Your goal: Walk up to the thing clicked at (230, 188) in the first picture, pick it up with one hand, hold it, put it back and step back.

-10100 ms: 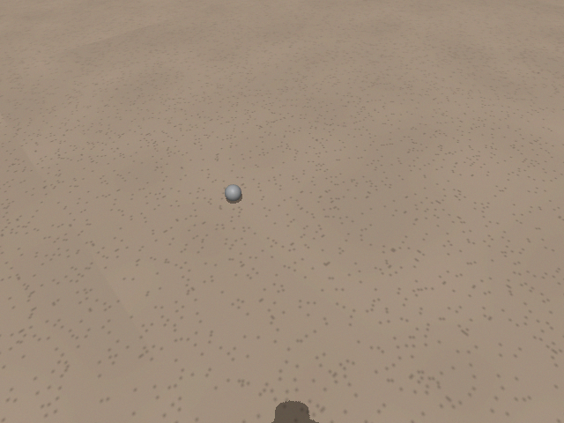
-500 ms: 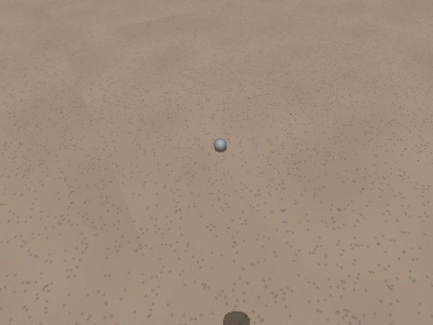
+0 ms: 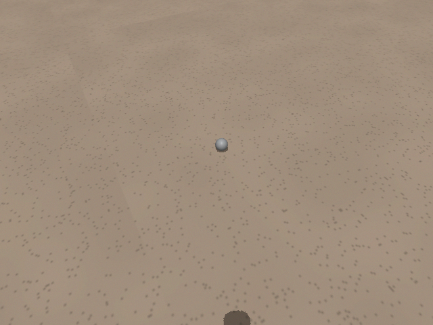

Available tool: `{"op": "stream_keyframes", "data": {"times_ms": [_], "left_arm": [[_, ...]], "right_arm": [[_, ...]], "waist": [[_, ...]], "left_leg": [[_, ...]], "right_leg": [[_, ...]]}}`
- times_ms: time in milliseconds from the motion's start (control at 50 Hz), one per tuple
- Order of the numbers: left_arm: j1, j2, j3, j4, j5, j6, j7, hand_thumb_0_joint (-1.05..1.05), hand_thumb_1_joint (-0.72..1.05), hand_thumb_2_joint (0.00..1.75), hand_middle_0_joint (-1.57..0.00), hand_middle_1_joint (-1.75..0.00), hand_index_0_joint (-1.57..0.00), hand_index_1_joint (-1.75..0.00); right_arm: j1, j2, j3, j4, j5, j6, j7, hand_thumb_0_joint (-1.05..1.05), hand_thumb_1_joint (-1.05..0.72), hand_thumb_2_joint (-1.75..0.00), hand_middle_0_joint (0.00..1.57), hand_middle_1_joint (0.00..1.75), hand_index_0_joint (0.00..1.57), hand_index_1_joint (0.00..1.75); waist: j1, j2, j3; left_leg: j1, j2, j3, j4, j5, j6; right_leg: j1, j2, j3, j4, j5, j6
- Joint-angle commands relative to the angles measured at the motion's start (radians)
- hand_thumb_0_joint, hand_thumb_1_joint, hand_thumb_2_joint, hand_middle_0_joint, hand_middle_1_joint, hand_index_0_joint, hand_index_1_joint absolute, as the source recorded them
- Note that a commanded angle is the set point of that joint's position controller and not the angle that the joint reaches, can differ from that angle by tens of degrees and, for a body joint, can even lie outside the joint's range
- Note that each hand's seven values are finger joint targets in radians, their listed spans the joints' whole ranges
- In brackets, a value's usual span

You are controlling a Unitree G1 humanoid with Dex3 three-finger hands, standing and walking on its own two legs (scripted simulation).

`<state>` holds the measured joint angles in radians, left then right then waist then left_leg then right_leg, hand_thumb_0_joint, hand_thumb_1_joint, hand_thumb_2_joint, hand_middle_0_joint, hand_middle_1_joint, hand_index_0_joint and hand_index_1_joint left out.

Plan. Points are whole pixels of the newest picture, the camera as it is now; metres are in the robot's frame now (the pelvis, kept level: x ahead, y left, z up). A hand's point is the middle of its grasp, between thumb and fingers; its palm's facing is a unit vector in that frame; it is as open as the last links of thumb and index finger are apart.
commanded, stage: stand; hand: left
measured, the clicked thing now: (221, 144) +1.29 -0.04 -0.74
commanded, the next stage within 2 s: walk up in 0.32 s
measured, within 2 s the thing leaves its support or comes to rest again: neither
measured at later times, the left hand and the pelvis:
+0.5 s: hand out of the picture +0.08 +0.29 -0.16, palm faces -0.21 -0.89 -0.41, open 7.3 cm; pelvis +0.01 +0.02 -0.02, yaw -10 degrees
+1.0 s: hand (124, 222) +0.40 +0.25 -0.13, palm faces -0.47 -0.70 -0.53, open 7.3 cm; pelvis +0.22 +0.02 -0.02, yaw -33 degrees
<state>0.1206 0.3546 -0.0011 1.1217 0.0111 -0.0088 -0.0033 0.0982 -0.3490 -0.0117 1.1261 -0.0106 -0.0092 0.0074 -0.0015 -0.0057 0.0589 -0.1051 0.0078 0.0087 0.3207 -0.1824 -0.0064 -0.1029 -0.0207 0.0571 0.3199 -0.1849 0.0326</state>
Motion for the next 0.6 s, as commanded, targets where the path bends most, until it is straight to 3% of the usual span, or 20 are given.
{"op": "stream_keyframes", "data": {"times_ms": [0, 100, 220, 280, 300, 320, 340, 360, 380, 400, 420, 440, 460, 480, 500, 520, 540, 580], "left_arm": [[-0.026, 0.213, 0.038, -0.060, -0.003, -0.023, 0.017, 0.00, 0.90, 0.90, -0.20, -0.30, -0.20, -0.30], [-0.026, 0.217, 0.041, -0.067, 0.000, -0.023, 0.016, 0.00, 0.90, 0.90, -0.20, -0.30, -0.20, -0.30], [-0.021, 0.212, 0.039, -0.060, -0.002, -0.020, 0.014, 0.00, 0.90, 0.90, -0.20, -0.30, -0.20, -0.30], [-0.024, 0.212, 0.038, -0.064, 0.000, -0.022, 0.014, 0.00, 0.90, 0.90, -0.20, -0.30, -0.20, -0.30], [0.131, 0.380, 0.100, -0.109, -0.010, -0.024, 0.000, 0.00, 0.90, 0.90, -0.20, -0.30, -0.20, -0.30], [0.130, 0.369, 0.100, -0.108, -0.009, -0.026, -0.007, 0.00, 0.90, 0.90, -0.20, -0.30, -0.20, -0.30], [0.059, 0.365, 0.117, -0.132, -0.003, -0.029, -0.009, 0.00, 0.90, 0.90, -0.20, -0.30, -0.20, -0.30], [0.000, 0.363, 0.122, -0.174, 0.002, -0.034, -0.006, 0.00, 0.90, 0.90, -0.20, -0.30, -0.20, -0.30], [-0.052, 0.348, 0.118, -0.198, 0.008, -0.039, 0.000, 0.00, 0.90, 0.90, -0.20, -0.30, -0.20, -0.30], [-0.120, 0.334, 0.110, -0.224, 0.007, -0.042, 0.004, 0.00, 0.90, 0.90, -0.20, -0.30, -0.20, -0.30], [-0.182, 0.290, 0.096, -0.262, 0.007, -0.042, 0.009, 0.00, 0.90, 0.90, -0.20, -0.30, -0.20, -0.30], [-0.150, 0.221, 0.089, -0.267, 0.008, -0.039, 0.018, 0.00, 0.90, 0.90, -0.20, -0.30, -0.20, -0.30], [-0.078, 0.272, 0.096, -0.260, 0.006, -0.035, 0.020, 0.00, 0.90, 0.90, -0.20, -0.30, -0.20, -0.30], [-0.043, 0.296, 0.090, -0.226, 0.002, -0.038, 0.010, 0.00, 0.90, 0.90, -0.20, -0.30, -0.20, -0.30], [-0.039, 0.300, 0.094, -0.204, -0.009, -0.037, -0.002, 0.00, 0.90, 0.90, -0.20, -0.30, -0.20, -0.30], [0.034, 0.299, 0.103, -0.188, -0.018, -0.032, -0.017, 0.00, 0.90, 0.90, -0.20, -0.30, -0.20, -0.30], [0.083, 0.308, 0.111, -0.179, -0.022, -0.032, -0.029, 0.00, 0.90, 0.90, -0.20, -0.30, -0.20, -0.30], [0.074, 0.288, 0.109, -0.198, -0.020, -0.036, -0.035, 0.00, 0.90, 0.90, -0.20, -0.30, -0.20, -0.30]], "right_arm": [[-0.024, -0.215, -0.035, -0.057, 0.005, -0.018, -0.011, 0.00, -0.90, -0.90, 0.20, 0.30, 0.20, 0.30], [-0.021, -0.216, -0.034, -0.061, 0.003, -0.020, -0.012, 0.00, -0.90, -0.90, 0.20, 0.30, 0.20, 0.30], [-0.026, -0.215, -0.035, -0.062, 0.004, -0.020, -0.012, 0.00, -0.90, -0.90, 0.20, 0.30, 0.20, 0.30], [-0.027, -0.219, -0.036, -0.064, 0.004, -0.022, -0.012, 0.00, -0.90, -0.90, 0.20, 0.30, 0.20, 0.30], [-0.067, -0.382, -0.137, -0.211, -0.040, -0.032, 0.030, 0.00, -0.90, -0.90, 0.20, 0.30, 0.20, 0.30], [-0.052, -0.344, -0.130, -0.222, -0.047, -0.022, 0.047, 0.00, -0.90, -0.90, 0.20, 0.30, 0.20, 0.30], [-0.015, -0.298, -0.129, -0.244, -0.044, -0.014, 0.063, 0.00, -0.90, -0.90, 0.20, 0.30, 0.20, 0.30], [0.028, -0.276, -0.131, -0.264, -0.041, -0.007, 0.075, 0.00, -0.90, -0.90, 0.20, 0.30, 0.20, 0.30], [0.087, -0.265, -0.138, -0.269, -0.037, -0.003, 0.083, 0.00, -0.90, -0.90, 0.20, 0.30, 0.20, 0.30], [0.177, -0.270, -0.152, -0.263, -0.034, -0.002, 0.086, 0.00, -0.90, -0.90, 0.20, 0.30, 0.20, 0.30], [0.300, -0.322, -0.169, -0.247, -0.031, -0.006, 0.078, 0.00, -0.90, -0.90, 0.20, 0.30, 0.20, 0.30], [0.241, -0.396, -0.191, -0.268, -0.039, -0.007, 0.070, 0.00, -0.90, -0.90, 0.20, 0.30, 0.20, 0.30], [0.068, -0.396, -0.187, -0.328, -0.028, -0.008, 0.077, 0.00, -0.90, -0.90, 0.20, 0.30, 0.20, 0.30], [0.054, -0.332, -0.166, -0.353, -0.028, -0.017, 0.079, 0.00, -0.90, -0.90, 0.20, 0.30, 0.20, 0.30], [0.045, -0.311, -0.157, -0.349, -0.040, -0.023, 0.083, 0.00, -0.90, -0.90, 0.20, 0.30, 0.20, 0.30], [-0.010, -0.318, -0.160, -0.363, -0.047, -0.026, 0.083, 0.00, -0.90, -0.90, 0.20, 0.30, 0.20, 0.30], [-0.040, -0.316, -0.161, -0.375, -0.050, -0.029, 0.088, 0.00, -0.90, -0.90, 0.20, 0.30, 0.20, 0.30], [-0.007, -0.309, -0.158, -0.375, -0.047, -0.022, 0.097, 0.00, -0.90, -0.90, 0.20, 0.30, 0.20, 0.30]], "waist": [[-0.004, 0.004, -0.077], [-0.003, 0.008, -0.097], [0.002, 0.001, -0.083], [-0.001, 0.006, -0.094], [-0.003, 0.091, -0.071], [-0.020, 0.071, -0.026], [-0.053, -0.011, 0.002], [-0.084, -0.085, 0.026], [-0.123, -0.136, 0.032], [-0.193, -0.143, 0.018], [-0.276, 0.012, -0.008], [-0.235, 0.308, -0.045], [-0.141, 0.197, -0.037], [-0.116, 0.049, -0.049], [-0.101, 0.054, -0.011], [-0.049, 0.123, 0.015], [-0.028, 0.151, 0.018], [-0.057, 0.176, 0.020]], "left_leg": [[0.024, 0.119, -0.085, -0.040, 0.138, 0.025], [0.028, 0.121, -0.081, -0.037, 0.150, 0.030], [0.020, 0.120, -0.088, -0.053, 0.127, 0.028], [0.035, 0.121, -0.086, -0.040, 0.156, 0.029], [0.101, 0.080, 0.023, 0.194, -0.370, 0.063], [0.033, 0.057, -0.012, 0.262, -0.492, 0.087], [-0.039, 0.038, -0.046, 0.321, -0.474, 0.091], [-0.035, 0.029, -0.096, 0.373, -0.400, 0.095], [0.055, 0.025, -0.135, 0.358, -0.315, 0.099], [0.214, 0.023, -0.120, 0.233, -0.252, 0.112], [0.453, 0.102, -0.180, -0.075, -0.420, 0.144], [0.387, 0.399, -0.499, -0.199, -0.563, 0.211], [0.235, 0.468, -0.477, -0.204, -0.517, 0.280], [0.153, 0.412, -0.397, -0.189, -0.451, 0.256], [0.108, 0.358, -0.317, -0.185, -0.437, 0.227], [0.084, 0.317, -0.226, -0.181, -0.437, 0.216], [0.100, 0.274, -0.123, -0.156, -0.349, 0.201], [0.107, 0.232, -0.004, -0.095, -0.211, 0.180]], "right_leg": [[-0.010, -0.100, 0.059, -0.045, 0.160, -0.049], [0.004, -0.105, 0.061, -0.044, 0.186, -0.049], [-0.005, -0.095, 0.051, -0.043, 0.131, -0.051], [-0.005, -0.101, 0.055, -0.040, 0.168, -0.049], [-0.201, -0.120, 0.212, 0.017, -0.226, -0.135], [-0.306, -0.144, 0.302, -0.015, -0.447, -0.154], [-0.340, -0.161, 0.384, -0.033, -0.531, -0.167], [-0.426, -0.184, 0.460, -0.035, -0.544, -0.183], [-0.535, -0.178, 0.488, -0.053, -0.510, -0.181], [-0.655, -0.117, 0.372, -0.040, -0.436, -0.124], [-0.856, 0.040, 0.122, 0.098, -0.411, -0.020], [-0.889, 0.089, -0.050, 0.525, -0.391, -0.036], [-0.757, -0.038, -0.086, 0.639, -0.334, -0.032], [-0.643, -0.053, -0.058, 0.639, -0.285, -0.040], [-0.593, -0.076, -0.063, 0.614, -0.265, -0.044], [-0.546, -0.095, -0.082, 0.602, -0.238, -0.040], [-0.502, -0.103, -0.111, 0.567, -0.188, -0.039], [-0.423, -0.105, -0.154, 0.468, -0.126, -0.043]]}}
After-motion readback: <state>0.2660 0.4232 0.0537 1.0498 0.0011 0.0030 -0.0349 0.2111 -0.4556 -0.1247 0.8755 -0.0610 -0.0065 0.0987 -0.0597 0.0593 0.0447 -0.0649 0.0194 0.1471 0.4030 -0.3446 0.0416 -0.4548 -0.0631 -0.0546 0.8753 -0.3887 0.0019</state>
